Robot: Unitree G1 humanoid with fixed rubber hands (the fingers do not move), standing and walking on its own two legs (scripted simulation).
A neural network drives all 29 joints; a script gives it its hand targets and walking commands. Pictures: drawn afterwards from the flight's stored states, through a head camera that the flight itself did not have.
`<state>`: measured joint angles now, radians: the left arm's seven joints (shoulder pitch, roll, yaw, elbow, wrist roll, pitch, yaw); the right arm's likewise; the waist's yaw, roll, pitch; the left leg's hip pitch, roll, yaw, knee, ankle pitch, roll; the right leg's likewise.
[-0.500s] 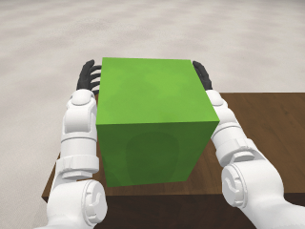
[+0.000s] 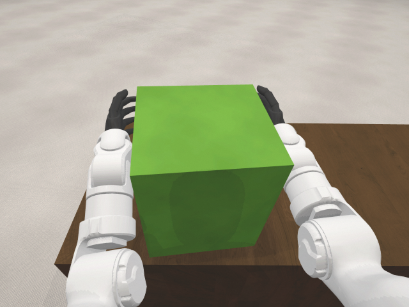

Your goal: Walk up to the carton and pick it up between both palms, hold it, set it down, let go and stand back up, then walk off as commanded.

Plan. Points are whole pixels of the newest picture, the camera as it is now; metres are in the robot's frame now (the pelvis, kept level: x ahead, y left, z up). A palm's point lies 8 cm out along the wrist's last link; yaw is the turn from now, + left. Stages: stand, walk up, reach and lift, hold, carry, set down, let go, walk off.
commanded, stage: set down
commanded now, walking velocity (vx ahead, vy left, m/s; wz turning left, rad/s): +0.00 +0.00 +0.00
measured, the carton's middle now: (200, 172) +0.35 +0.02 +0.13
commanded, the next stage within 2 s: none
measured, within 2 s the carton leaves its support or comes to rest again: neither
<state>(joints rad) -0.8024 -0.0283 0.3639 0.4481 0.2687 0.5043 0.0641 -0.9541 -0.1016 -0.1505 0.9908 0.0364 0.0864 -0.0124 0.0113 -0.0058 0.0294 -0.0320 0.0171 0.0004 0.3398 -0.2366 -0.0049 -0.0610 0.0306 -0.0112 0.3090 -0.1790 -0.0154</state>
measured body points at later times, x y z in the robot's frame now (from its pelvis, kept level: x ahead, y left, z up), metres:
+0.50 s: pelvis -0.01 -0.01 +0.00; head +0.01 +0.00 +0.45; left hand +0.41 +0.17 +0.15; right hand +0.45 -0.13 +0.15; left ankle -0.03 +0.12 -0.75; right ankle +0.00 -0.11 -0.75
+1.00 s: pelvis +0.00 -0.02 +0.00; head +0.05 -0.01 +0.45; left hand +0.42 +0.17 +0.12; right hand +0.47 -0.13 +0.12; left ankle -0.03 +0.12 -0.75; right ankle +0.00 -0.11 -0.75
